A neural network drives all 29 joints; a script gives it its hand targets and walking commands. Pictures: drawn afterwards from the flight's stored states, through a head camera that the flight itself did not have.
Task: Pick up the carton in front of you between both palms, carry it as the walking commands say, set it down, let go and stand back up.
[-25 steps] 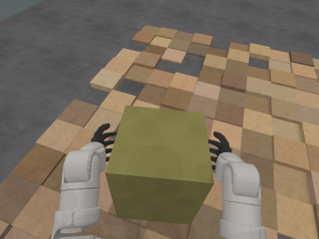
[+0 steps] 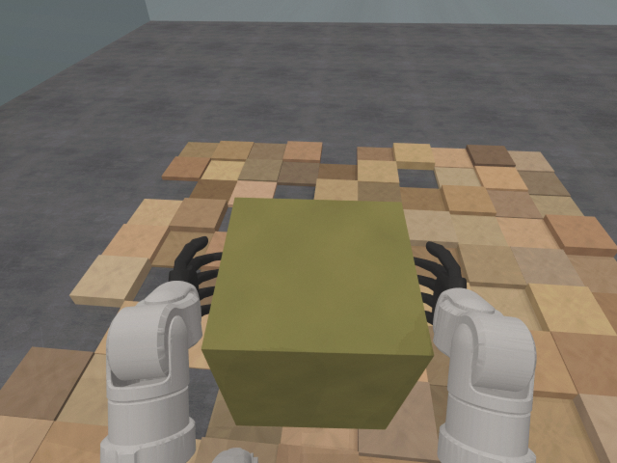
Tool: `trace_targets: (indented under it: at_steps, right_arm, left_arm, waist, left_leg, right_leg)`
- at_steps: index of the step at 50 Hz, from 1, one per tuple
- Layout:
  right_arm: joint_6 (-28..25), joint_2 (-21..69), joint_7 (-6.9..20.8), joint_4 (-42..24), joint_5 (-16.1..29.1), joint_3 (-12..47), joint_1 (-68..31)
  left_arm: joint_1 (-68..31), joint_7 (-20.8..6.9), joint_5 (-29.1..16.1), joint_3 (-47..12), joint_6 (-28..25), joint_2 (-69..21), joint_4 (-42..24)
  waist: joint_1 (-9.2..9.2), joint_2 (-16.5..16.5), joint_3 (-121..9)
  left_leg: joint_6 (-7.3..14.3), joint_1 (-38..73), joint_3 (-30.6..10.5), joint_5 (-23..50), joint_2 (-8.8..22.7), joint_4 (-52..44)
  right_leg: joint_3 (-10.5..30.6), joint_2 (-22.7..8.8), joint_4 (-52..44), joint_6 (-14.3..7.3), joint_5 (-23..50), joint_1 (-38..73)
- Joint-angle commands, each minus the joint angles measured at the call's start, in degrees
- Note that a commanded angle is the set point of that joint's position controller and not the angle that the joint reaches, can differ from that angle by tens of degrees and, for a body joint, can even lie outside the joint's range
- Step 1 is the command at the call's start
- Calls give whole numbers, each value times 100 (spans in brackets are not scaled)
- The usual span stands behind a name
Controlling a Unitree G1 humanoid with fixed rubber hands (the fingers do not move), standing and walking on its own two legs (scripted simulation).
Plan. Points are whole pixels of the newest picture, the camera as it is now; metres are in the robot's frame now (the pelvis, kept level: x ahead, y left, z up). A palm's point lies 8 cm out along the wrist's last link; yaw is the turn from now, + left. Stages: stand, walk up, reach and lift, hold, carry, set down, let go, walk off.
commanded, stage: carry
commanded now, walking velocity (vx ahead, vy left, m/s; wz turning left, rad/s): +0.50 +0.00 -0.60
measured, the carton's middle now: (314, 320) +0.31 +0.02 +0.06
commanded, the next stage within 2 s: none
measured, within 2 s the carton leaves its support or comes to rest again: neither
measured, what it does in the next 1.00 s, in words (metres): climbs, turning right: left foot 0.04 m higher, then right foot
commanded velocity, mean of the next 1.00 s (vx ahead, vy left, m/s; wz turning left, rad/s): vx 0.50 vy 0.00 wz -0.07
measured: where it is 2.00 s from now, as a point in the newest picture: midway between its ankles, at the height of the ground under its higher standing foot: (392, 255)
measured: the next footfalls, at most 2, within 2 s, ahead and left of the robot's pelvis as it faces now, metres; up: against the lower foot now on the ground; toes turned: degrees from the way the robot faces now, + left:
left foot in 0.22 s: +0.39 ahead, +0.12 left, +0.04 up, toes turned -4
right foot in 0.66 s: +0.51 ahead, -0.18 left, +0.03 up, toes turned -30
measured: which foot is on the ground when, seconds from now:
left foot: up 0.00-0.20, down 0.22-0.66, up 0.68-1.00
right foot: down 0.00-0.22, up 0.24-0.64, down 0.66-1.00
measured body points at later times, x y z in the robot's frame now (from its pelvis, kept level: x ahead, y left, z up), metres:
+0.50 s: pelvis +0.30 +0.02 +0.03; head +0.37 +0.01 +0.47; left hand +0.74 +0.01 +0.18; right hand +0.62 -0.27 +0.18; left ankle +0.35 +0.12 -0.70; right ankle +0.33 -0.12 -0.65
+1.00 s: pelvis +0.61 -0.13 +0.03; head +0.65 -0.17 +0.47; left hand +1.02 -0.11 +0.15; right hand +0.93 -0.41 +0.15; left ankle +0.79 -0.06 -0.67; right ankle +0.47 -0.16 -0.71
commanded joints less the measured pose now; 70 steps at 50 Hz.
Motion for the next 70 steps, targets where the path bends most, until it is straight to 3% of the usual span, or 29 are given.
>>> trace_targets:
  at_steps: [1,7,9,10,11,12,13,15,16,20,23,26,30,32,33,34,35,37,39,43,50,54,55,56,57,59,61,66,70]
  right_arm:
    - [-85,4374,1107,230,2244,3868,-3481]
    - [-262,4462,982,764,2652,3768,-5243]
    - [-297,4355,894,987,2700,3555,-5551]
    - [-316,4298,869,1111,2696,3429,-5620]
    - [-351,4268,863,1236,2700,3282,-5758]
    - [-403,4094,861,1395,2624,3073,-5863]
    - [-429,4348,846,1626,2670,3041,-5795]
    - [-490,4740,912,1403,2910,3084,-6515]
    - [-499,4938,945,1306,3041,3077,-6905]
    - [-429,5138,979,1242,3236,2999,-7511]
    - [-291,5062,998,1336,3154,2869,-7486]
    - [-159,5050,1056,1493,2996,2772,-7372]
    - [-107,5095,1125,1724,2865,2791,-7328]
    - [-108,5094,1137,1879,2865,2820,-7356]
    - [-115,5032,1147,1992,2866,2828,-7381]
    - [-72,5240,1196,2087,2913,2769,-7422]
    - [-49,5241,1211,2221,2929,2780,-7565]
    - [-75,5570,1236,2114,3138,2870,-7942]
    - [-100,5704,1182,1919,3308,2888,-8130]
    - [-125,5691,1060,2112,3131,2773,-7490]
    - [-424,6022,1220,2878,2692,2821,-6370]
    - [-653,6073,1274,2807,2482,2876,-5420]
    - [-714,6080,1285,2654,2445,2893,-5191]
    - [-782,5993,1286,2532,2260,2892,-5005]
    - [-830,5967,1278,2465,2174,2919,-4631]
    - [-889,6123,1285,1711,2267,3217,-4381]
    - [-974,6278,1257,781,2359,3585,-4376]
    - [-1133,5909,1340,-189,2248,4278,-2735]
    - [-1089,5693,1532,-278,2340,4291,-1616]
  left_arm:
    - [-3891,-1573,-2658,-4076,53,-4423,64]
    - [-5256,-1431,-2826,-3735,-130,-4313,695]
    - [-5623,-1356,-2853,-3597,-136,-4353,929]
    - [-5760,-1326,-2865,-3533,-137,-4385,1046]
    - [-5984,-1298,-2866,-3482,-138,-4438,1184]
    - [-6109,-1301,-2933,-3459,-115,-4640,1318]
    - [-6348,-1289,-2876,-3372,-96,-4640,1527]
    - [-7048,-1262,-2943,-3221,-175,-4938,1491]
    - [-7289,-1221,-2922,-3108,-183,-5014,1522]
    - [-7483,-1040,-2702,-2889,-144,-5068,1675]
    - [-7257,-976,-2468,-2763,-45,-5049,1932]
    - [-7054,-999,-2308,-2679,50,-5072,2112]
    - [-7144,-1103,-2288,-2680,116,-5142,2302]
    - [-7030,-1157,-2317,-2640,114,-5184,2517]
    - [-6906,-1190,-2302,-2574,111,-5140,2578]
    - [-6977,-1172,-2113,-2412,58,-4841,2691]
    - [-6817,-1163,-2090,-2358,51,-4890,2857]
    - [-7142,-1166,-2193,-2386,-23,-5054,2404]
    - [-7544,-1133,-2335,-2439,-75,-5188,1937]
    - [-7259,-1104,-2313,-2509,-86,-5219,1799]
    - [-6636,-1384,-2353,-2910,-399,-5827,2311]
    - [-6111,-1515,-2503,-3236,-601,-6149,2026]
    - [-6021,-1550,-2531,-3341,-638,-6157,1859]
    - [-5987,-1584,-2588,-3426,-639,-6328,1690]
    - [-5714,-1601,-2577,-3461,-623,-6321,1543]
    - [-5297,-1562,-2490,-3597,-675,-6366,1137]
    - [-4800,-1524,-2423,-3751,-768,-6392,609]
    - [-2790,-1453,-2095,-4382,-1010,-6076,-35]
    - [-1977,-1479,-2125,-4620,-982,-5826,-523]
  waist:
    - [-146,-389,-577]
    - [78,-910,-579]
    - [-293,-1299,-1167]
    - [-690,-1176,-1696]
    - [-1047,-647,-2312]
    - [-774,1675,-3287]
    - [-772,1897,-3689]
    - [-747,695,-2784]
    - [-701,469,-2506]
    - [-572,413,-2056]
    - [-644,656,-1856]
    - [-663,747,-1797]
    - [-632,805,-1523]
    - [-266,570,-1841]
    - [9,232,-2018]
    - [-15,-1568,-2706]
    - [109,-1594,-2533]
    - [162,-906,-2013]
    - [43,-950,-2047]
    - [-22,-900,-2134]
    - [100,-891,-1221]
    - [-398,-1240,-1711]
    - [-628,-855,-1952]
    - [-542,518,-2503]
    - [-621,1299,-3054]
    - [-689,384,-2794]
    - [-477,-239,-2409]
    - [-393,84,-2222]
    - [-359,401,-1564]
  left_leg:
    - [49,-1017,164,122,-48,-173]
    - [468,567,655,1197,-775,-2907]
    - [596,2402,891,1177,-1329,-3319]
    - [577,3673,1070,1330,-1469,-3804]
    - [614,5210,705,1409,-923,-4120]
    - [1687,6861,-2971,2302,1458,-4554]
    - [1972,6660,-3621,2158,1364,-4863]
    - [1830,5975,-2510,1683,1171,-4533]
    - [1654,5583,-2205,1228,1102,-4667]
    - [1522,4956,-1270,234,1121,-5047]
    - [1530,4877,-403,1291,1186,-5193]
    - [1123,5103,448,1740,929,-5100]
    - [678,5345,1110,2894,592,-4664]
    - [513,4689,1347,3246,249,-3323]
    - [501,3493,1054,1808,170,-2488]
    - [249,1282,813,-1298,-515,-1029]
    - [331,247,361,-1799,-799,-299]
    - [632,-28,-127,-1199,-515,-733]
    - [717,176,-278,-560,-401,-1017]
    - [647,-88,-168,39,-476,-1179]
    - [849,981,975,2165,-1043,-4128]
    - [1178,3428,1339,2126,-1595,-4842]
    - [1230,4635,948,2189,-1379,-4997]
    - [1916,6847,-752,3983,-110,-3954]
    - [2926,7821,-2883,3743,737,-4441]
    - [2655,7401,-2653,4054,613,-4717]
    - [2149,6359,-2152,3703,497,-5034]
    - [1939,5867,-1329,3600,241,-5398]
    - [1541,5427,-737,3821,-107,-5769]
  right_leg:
    - [1638,-1565,-631,-697,2565,969]
    - [1201,-1216,-420,-401,4456,869]
    - [832,-1076,540,-92,6187,631]
    - [599,-978,1748,172,6251,429]
    - [318,-731,3438,368,5049,-316]
    - [421,184,5406,650,449,-2325]
    - [802,93,6453,494,-762,-2336]
    - [776,-550,6489,361,-654,-3169]
    - [826,-792,6154,344,-542,-3269]
    - [705,-1092,4851,417,-625,-3286]
    - [176,-1038,3498,530,-473,-3113]
    - [-54,-990,2178,521,948,-2693]
    - [-705,-402,538,420,1263,-1712]
    - [-782,-313,-90,192,1698,65]
    - [-35,-999,109,157,1414,1377]
    - [2370,-2555,577,-663,2463,3423]
    - [2715,-2667,341,-958,2707,3677]
    - [1808,-2427,297,-507,3145,3085]
    - [1311,-2373,253,-198,3216,2769]
    - [683,-2303,199,-215,2982,2759]
    - [-657,-1691,3,313,4115,2308]
    - [-1171,-1722,1824,791,5932,1965]
    - [-1129,-1610,3037,899,4901,1149]
    - [-704,-1280,4288,1081,1447,-1067]
    - [-291,-431,5923,1294,-1628,-2698]
    - [569,-840,6122,1102,-1368,-3394]
    - [560,-1134,4944,1098,-868,-3062]
    - [146,-1139,3032,1242,-532,-2816]
    - [-223,-977,1490,1245,933,-2444]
